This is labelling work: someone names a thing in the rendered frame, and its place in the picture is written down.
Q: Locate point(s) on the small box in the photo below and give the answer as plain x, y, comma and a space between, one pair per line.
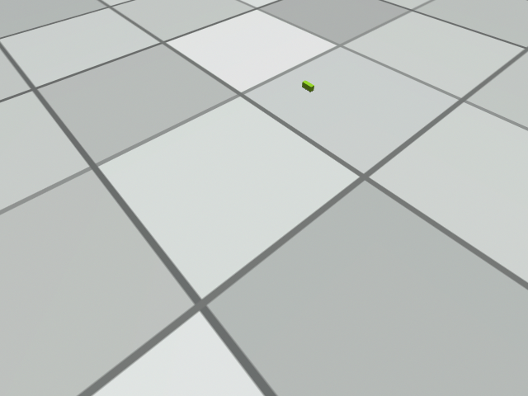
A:
308, 85

